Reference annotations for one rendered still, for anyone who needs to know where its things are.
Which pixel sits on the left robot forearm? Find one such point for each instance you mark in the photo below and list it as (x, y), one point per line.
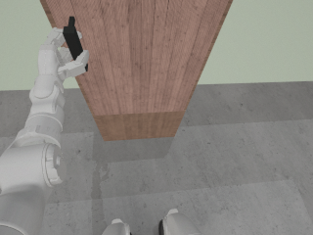
(45, 121)

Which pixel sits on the handle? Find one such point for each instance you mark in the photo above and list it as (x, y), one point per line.
(72, 39)

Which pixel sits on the left robot upper arm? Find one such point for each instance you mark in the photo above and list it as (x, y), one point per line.
(28, 175)

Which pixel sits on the cupboard door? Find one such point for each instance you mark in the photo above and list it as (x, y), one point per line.
(144, 55)

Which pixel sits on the robot left hand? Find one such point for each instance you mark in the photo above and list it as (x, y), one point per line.
(59, 63)

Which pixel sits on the left robot shin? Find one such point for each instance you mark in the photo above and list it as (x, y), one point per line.
(116, 221)

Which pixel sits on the robot right thigh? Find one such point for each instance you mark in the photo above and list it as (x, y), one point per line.
(179, 224)

